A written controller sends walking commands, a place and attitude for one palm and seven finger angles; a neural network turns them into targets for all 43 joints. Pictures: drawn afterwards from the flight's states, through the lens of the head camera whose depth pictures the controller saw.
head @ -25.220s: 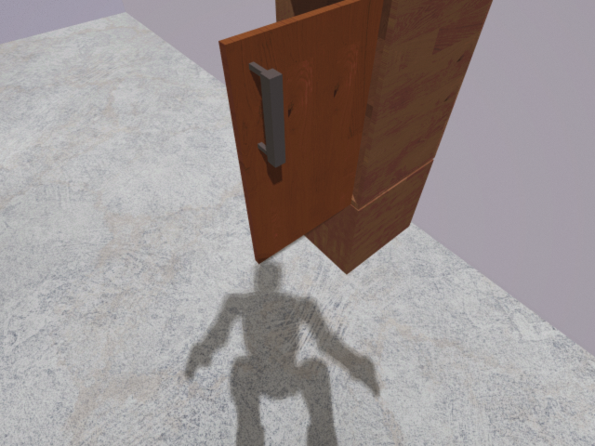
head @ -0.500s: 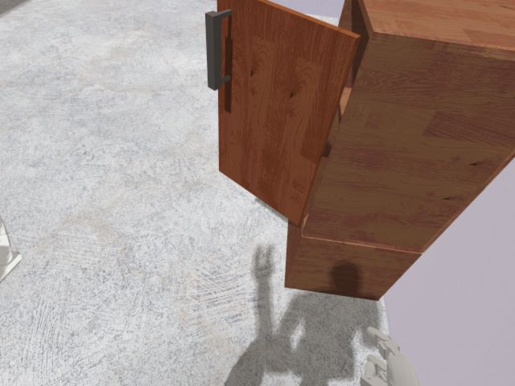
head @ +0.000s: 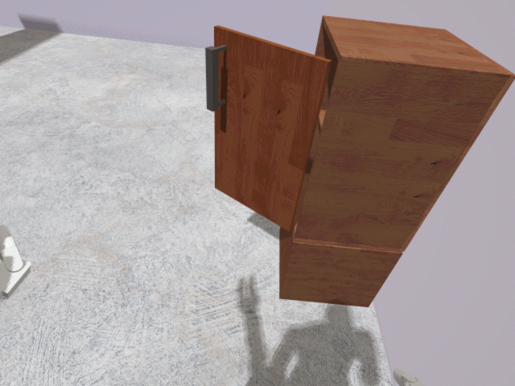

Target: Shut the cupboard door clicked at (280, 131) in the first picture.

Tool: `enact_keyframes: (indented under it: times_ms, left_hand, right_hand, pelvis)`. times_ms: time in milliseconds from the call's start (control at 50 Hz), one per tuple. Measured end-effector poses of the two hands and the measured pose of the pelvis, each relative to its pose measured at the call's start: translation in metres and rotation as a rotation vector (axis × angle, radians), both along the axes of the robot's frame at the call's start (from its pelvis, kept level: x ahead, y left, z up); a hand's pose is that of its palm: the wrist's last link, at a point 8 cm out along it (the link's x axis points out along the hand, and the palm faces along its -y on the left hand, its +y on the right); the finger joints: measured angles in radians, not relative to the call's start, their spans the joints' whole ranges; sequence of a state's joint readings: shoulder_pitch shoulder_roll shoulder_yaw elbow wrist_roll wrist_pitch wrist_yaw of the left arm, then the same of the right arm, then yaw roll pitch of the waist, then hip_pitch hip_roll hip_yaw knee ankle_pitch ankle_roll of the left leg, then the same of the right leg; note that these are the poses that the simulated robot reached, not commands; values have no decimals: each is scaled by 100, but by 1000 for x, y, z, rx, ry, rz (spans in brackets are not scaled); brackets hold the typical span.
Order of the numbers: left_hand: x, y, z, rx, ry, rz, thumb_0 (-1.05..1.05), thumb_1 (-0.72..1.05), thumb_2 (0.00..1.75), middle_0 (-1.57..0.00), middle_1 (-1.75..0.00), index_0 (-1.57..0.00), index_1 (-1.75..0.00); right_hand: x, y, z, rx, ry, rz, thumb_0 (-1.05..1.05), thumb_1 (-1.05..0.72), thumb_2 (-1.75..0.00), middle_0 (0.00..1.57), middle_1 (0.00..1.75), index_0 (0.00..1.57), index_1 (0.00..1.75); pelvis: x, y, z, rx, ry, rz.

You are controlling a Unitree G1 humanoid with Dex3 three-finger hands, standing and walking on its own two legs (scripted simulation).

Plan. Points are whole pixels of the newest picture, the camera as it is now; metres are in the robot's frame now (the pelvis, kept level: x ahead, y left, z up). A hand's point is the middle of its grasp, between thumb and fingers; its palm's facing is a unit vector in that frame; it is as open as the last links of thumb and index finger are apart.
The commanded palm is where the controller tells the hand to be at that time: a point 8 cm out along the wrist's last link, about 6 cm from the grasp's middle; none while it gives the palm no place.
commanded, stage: stop stepping back and stand still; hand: left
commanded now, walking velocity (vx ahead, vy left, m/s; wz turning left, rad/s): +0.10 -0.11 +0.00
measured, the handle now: (217, 78) +0.90 +0.15 +0.12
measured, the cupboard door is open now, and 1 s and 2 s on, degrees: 57 57 57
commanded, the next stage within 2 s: let the arm hang, fingers relaxed in 0.60 s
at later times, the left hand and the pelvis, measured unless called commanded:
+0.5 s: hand (65, 245) +0.24 +0.26 +0.16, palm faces +0.42 -0.82 -0.39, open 7.4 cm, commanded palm +0.17 +0.29 +0.18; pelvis +0.02 +0.00 +0.00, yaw -2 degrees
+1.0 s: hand out of the picture +0.04 +0.18 -0.17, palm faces -0.01 -0.99 -0.17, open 7.3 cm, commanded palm none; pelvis -0.03 +0.01 -0.01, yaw -1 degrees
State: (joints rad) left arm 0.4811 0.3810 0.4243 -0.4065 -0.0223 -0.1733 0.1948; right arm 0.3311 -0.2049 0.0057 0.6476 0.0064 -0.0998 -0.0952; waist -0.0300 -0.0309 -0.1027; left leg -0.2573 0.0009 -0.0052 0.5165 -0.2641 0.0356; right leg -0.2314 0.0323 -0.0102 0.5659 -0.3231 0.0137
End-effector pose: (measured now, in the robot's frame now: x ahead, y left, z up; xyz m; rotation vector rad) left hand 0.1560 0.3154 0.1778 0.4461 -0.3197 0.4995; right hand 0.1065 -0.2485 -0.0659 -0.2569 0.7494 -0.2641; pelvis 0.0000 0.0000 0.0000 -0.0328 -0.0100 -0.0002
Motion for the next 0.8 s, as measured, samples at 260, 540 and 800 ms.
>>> enact_keyframes:
  times_ms: [260, 540, 800]
  left_hand:
    - [8, -35, 0, 74, 105, -104, 1, 89, 90, -22, -31, -22, -30]
    - [49, -22, -6, 38, 98, -119, 1, 89, 90, -21, -31, -21, -30]
    - [33, -4, -98, -60, 538, -108, 0, 90, 90, -21, -31, -21, -30]
  right_hand:
    - [16, 13, -24, 116, 45, 56, 1, -90, -90, 21, 30, 21, 30]
    - [67, 6, 1, 51, -39, 37, 2, -91, -90, 21, 30, 20, 30]
    - [49, 16, -27, 102, 16, 127, 1, -91, -90, 21, 30, 21, 30]
  pelvis:
    - [3, -13, -5, 6, 35, -29]
    - [22, 0, -4, 24, 28, -38]
    - [-1, 17, -9, 12, 36, -22]
